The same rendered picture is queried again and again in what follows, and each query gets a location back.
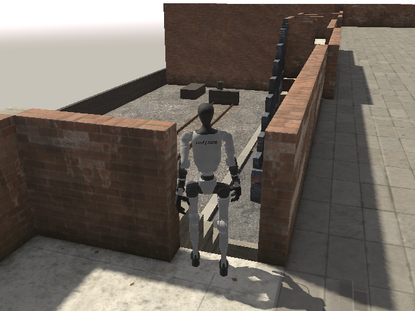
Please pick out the left robot forearm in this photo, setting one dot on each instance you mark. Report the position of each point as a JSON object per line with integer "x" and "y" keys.
{"x": 181, "y": 180}

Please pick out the right robot forearm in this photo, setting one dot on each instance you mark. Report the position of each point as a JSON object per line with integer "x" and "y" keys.
{"x": 235, "y": 175}

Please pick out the left robot upper arm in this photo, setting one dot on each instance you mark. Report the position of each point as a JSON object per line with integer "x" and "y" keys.
{"x": 184, "y": 149}

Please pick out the left robot hand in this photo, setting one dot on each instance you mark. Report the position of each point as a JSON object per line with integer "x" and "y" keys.
{"x": 177, "y": 202}

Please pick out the right robot upper arm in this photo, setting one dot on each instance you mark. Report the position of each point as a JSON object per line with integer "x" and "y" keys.
{"x": 229, "y": 148}

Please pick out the right robot hand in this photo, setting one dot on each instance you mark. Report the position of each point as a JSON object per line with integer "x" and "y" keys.
{"x": 237, "y": 193}

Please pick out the right robot shin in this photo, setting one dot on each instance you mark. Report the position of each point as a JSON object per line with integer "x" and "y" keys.
{"x": 223, "y": 244}

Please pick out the robot torso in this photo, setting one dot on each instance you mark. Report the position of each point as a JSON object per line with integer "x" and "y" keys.
{"x": 207, "y": 156}

